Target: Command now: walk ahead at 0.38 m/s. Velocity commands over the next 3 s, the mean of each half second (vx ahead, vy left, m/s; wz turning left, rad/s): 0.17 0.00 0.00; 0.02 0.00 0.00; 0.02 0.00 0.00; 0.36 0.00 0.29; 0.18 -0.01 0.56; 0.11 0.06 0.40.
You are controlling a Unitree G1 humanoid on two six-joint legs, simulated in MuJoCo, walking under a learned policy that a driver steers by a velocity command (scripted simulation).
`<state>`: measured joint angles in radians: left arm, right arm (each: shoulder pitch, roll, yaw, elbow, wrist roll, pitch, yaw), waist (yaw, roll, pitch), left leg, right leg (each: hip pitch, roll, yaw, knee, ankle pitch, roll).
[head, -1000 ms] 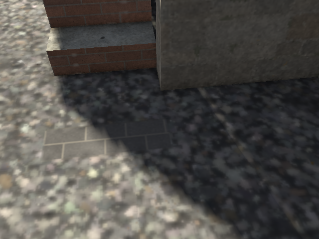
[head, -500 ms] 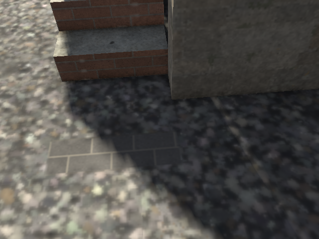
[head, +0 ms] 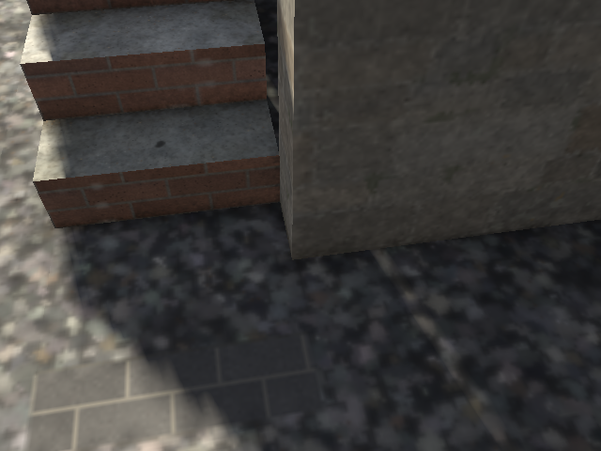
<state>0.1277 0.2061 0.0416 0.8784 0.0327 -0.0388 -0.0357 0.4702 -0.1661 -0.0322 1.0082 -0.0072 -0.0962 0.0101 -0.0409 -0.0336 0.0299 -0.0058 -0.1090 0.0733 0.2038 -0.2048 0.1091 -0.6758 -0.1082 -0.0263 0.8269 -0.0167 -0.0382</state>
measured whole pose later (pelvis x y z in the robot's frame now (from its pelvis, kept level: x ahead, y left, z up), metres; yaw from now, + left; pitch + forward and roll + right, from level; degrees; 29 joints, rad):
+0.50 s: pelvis +0.15 -0.03 -0.01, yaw +1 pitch -1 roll +0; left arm 0.29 0.17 0.01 1.05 0.02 -0.03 0.02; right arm 0.23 -0.16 -0.02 1.04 -0.03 0.02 -0.03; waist 0.02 0.01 0.04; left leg -0.31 0.02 -0.02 0.67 -0.37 0.02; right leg -0.29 0.07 -0.07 0.41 -0.10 -0.10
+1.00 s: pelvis +0.18 -0.01 +0.00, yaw +0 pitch -1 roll +0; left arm 0.31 0.13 0.00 1.13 0.01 -0.01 0.03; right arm 0.34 -0.12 0.01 1.13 -0.01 -0.02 -0.04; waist 0.01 0.00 0.02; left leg -0.14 -0.03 0.02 0.41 -0.25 0.03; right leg -0.24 0.04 -0.03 0.40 -0.13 -0.05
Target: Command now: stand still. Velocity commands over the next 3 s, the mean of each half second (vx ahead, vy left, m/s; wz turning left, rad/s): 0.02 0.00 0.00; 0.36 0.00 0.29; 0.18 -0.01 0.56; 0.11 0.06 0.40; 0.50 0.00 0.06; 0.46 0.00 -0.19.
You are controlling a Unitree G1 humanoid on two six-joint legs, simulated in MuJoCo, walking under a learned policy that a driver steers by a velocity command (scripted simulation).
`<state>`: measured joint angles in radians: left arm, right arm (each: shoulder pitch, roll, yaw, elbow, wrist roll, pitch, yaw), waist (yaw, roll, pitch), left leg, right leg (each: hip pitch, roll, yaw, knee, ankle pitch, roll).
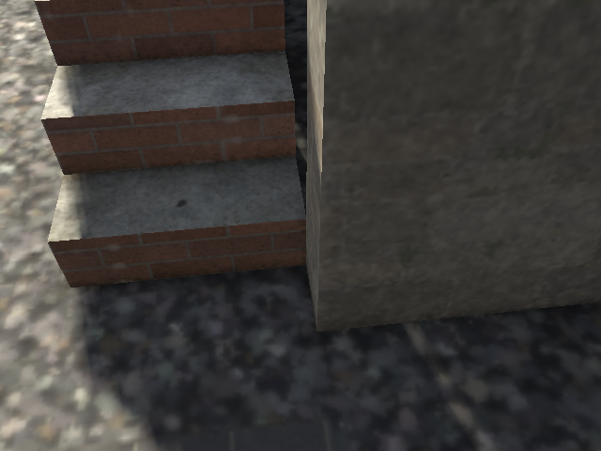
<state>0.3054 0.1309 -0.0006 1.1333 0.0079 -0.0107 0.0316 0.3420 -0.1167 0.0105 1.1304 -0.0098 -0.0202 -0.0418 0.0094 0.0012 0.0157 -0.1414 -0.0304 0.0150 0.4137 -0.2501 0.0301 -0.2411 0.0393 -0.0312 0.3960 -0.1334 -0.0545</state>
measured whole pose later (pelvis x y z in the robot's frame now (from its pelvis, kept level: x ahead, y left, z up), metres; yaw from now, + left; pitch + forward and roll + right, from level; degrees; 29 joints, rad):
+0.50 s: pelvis +0.02 +0.01 +0.00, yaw +0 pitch -1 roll +0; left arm 0.33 0.12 0.00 1.16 0.01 0.00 0.03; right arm 0.38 -0.11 0.01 1.14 -0.02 -0.02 -0.04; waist 0.00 0.00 0.00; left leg -0.12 -0.04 0.01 0.44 -0.32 0.05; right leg -0.24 0.04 -0.02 0.47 -0.25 -0.06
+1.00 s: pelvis +0.19 -0.04 +0.00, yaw +11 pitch +2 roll +0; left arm 0.42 0.15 0.04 1.08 0.01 -0.12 0.03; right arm 0.14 -0.23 -0.06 0.96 -0.04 -0.04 0.04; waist 0.02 0.04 0.01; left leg -0.66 0.05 0.02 1.09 -0.11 0.10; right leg 0.01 0.04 -0.21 0.24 -0.28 -0.06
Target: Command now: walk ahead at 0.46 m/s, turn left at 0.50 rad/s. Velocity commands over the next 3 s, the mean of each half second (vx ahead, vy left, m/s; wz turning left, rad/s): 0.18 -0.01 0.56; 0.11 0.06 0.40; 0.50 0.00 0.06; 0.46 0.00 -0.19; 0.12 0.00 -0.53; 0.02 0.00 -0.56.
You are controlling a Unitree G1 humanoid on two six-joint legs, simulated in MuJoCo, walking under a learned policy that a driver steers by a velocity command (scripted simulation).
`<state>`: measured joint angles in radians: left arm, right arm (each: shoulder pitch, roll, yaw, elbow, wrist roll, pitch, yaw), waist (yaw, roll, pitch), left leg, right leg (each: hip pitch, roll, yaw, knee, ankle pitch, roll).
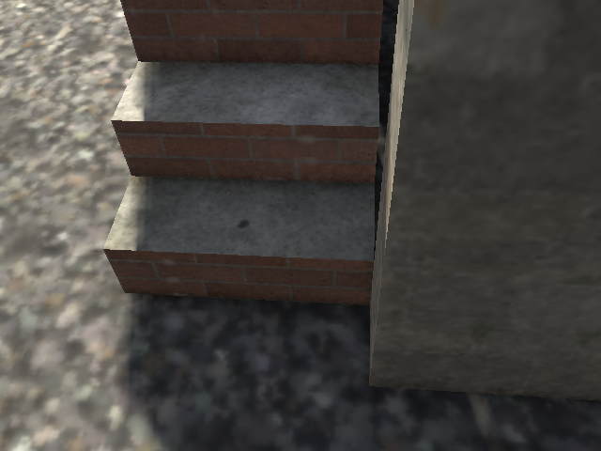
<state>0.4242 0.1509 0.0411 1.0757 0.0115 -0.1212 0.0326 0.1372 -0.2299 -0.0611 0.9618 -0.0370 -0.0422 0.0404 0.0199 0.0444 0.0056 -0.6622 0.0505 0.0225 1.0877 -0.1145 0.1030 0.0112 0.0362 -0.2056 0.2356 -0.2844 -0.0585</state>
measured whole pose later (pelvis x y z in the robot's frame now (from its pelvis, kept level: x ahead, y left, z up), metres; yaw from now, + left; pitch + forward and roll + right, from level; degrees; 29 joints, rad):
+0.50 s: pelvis +0.16 +0.01 -0.01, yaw +17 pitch +2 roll -2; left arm 0.13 0.20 0.04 0.83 0.03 0.03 0.07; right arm 0.22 -0.26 -0.06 0.84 -0.02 0.03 -0.03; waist -0.04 0.00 0.08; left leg -0.38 -0.13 -0.04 0.46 -0.11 0.14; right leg -0.67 -0.05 0.06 1.10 -0.31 0.05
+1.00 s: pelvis +0.20 +0.02 +0.00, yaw +28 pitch +1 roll +2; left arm 0.34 0.27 0.08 0.82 0.03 0.00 0.03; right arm 0.21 -0.28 -0.07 0.81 -0.03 0.06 0.07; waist 0.04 0.02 0.01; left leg -0.40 -0.04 -0.05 0.86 -0.41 -0.02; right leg -0.15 -0.10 0.02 0.40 -0.27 0.02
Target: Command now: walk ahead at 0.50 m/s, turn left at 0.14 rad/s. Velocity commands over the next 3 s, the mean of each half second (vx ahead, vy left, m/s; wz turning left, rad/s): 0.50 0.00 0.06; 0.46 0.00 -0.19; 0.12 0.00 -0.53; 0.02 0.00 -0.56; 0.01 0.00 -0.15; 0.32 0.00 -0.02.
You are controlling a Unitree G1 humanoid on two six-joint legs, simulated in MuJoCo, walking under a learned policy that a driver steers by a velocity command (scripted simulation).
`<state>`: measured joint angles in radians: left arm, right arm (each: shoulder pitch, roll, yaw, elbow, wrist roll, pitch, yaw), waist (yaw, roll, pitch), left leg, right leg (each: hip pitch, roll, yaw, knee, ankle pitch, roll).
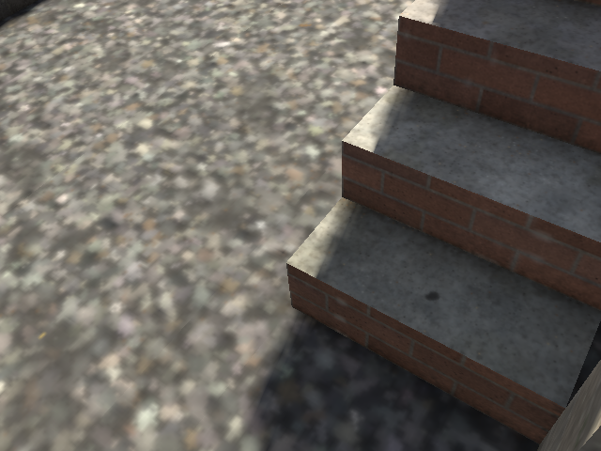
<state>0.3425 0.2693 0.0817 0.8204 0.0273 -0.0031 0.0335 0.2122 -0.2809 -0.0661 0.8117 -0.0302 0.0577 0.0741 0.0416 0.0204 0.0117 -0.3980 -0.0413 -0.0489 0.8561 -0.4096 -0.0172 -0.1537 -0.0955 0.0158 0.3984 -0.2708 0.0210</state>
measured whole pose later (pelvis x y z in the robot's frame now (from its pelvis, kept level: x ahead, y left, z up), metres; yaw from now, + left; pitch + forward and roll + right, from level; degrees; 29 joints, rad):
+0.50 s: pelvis +0.22 +0.04 -0.03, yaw +1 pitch +2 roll +1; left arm 0.03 0.23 0.03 0.73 0.04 -0.05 -0.02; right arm 0.51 -0.21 -0.02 0.97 -0.01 -0.09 0.01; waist -0.07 -0.02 0.05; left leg 0.16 -0.07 -0.01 0.29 -0.44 0.06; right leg -0.51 0.00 -0.10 0.53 -0.08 -0.12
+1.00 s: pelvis +0.46 +0.08 -0.02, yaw -6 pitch +2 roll -1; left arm 0.41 0.22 0.07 0.96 -0.01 -0.07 0.01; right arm 0.06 -0.21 0.00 0.82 -0.05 -0.11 -0.01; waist 0.07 0.01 0.04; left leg -0.43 0.02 0.04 0.52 -0.12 0.02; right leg -0.21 0.05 0.04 0.68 -0.45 -0.04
